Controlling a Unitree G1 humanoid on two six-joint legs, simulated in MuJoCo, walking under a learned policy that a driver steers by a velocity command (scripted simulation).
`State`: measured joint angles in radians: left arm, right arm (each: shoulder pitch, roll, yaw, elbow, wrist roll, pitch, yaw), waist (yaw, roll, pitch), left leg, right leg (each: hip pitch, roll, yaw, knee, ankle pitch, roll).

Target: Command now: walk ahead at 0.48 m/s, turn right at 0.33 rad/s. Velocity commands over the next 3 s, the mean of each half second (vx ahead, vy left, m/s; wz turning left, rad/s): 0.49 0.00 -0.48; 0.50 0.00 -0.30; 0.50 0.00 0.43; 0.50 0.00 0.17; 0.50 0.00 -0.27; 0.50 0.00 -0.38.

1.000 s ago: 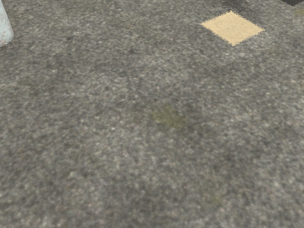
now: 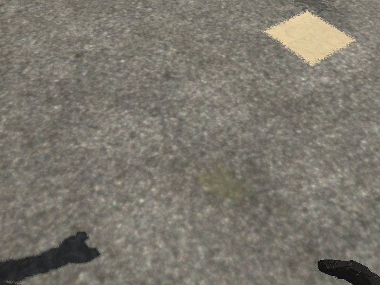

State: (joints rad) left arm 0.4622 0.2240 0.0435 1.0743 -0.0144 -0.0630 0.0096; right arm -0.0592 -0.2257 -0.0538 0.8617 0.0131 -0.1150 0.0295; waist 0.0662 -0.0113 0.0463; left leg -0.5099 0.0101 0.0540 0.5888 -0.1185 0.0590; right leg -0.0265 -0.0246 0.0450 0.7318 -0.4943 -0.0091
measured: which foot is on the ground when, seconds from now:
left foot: down 0.00-0.52, up 0.54-1.00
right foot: up 0.00-0.50, down 0.52-1.00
